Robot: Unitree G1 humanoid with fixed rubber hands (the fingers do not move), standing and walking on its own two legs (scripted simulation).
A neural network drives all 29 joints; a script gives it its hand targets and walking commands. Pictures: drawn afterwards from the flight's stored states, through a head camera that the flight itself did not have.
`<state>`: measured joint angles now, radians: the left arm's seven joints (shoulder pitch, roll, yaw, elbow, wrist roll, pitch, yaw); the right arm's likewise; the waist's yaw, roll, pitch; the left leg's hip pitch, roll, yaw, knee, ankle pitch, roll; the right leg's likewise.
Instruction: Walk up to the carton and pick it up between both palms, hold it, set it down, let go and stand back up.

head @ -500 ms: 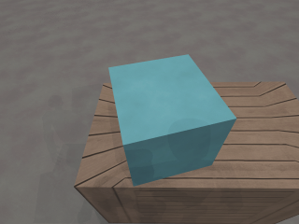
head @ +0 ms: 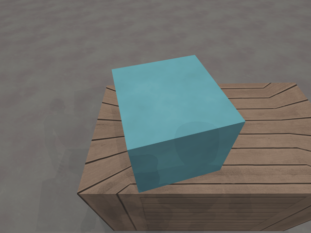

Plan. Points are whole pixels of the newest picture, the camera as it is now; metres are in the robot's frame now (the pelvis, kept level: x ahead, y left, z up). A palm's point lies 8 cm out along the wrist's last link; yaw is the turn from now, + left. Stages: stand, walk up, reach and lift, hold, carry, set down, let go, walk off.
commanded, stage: stand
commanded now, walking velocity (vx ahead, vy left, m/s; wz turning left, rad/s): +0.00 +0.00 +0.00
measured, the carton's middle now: (167, 121) +0.46 +0.00 -0.02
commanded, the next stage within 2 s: none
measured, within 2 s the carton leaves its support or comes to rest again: neither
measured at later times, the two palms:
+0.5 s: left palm out of the picture +0.06 +0.28 -0.12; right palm out of the picture +0.07 -0.29 -0.13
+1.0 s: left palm out of the picture +0.07 +0.29 -0.13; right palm out of the picture +0.07 -0.29 -0.12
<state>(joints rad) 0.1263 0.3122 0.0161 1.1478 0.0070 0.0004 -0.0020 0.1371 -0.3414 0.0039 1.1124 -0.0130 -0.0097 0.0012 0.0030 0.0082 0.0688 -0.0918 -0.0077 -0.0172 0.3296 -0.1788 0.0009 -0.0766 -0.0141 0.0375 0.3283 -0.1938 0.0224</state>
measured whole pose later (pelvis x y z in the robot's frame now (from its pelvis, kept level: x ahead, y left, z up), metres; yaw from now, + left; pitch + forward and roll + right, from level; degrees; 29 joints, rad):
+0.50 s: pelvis +0.00 +0.00 +0.00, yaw +0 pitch -3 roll +0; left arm 0.11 0.31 0.01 1.14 0.01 0.00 0.00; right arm 0.12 -0.34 0.00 1.12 -0.02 -0.01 0.00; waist 0.00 0.01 0.07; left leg -0.10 0.00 -0.02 0.35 -0.19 0.00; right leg -0.08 -0.01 0.04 0.32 -0.19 0.02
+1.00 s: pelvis +0.01 +0.00 +0.00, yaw +0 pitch -3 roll +0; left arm 0.11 0.32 0.01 1.13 0.01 0.00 0.00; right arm 0.12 -0.33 0.00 1.12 -0.01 -0.01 0.00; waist 0.01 0.00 0.07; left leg -0.09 0.00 -0.01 0.34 -0.19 0.00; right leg -0.07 -0.02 0.04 0.33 -0.20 0.03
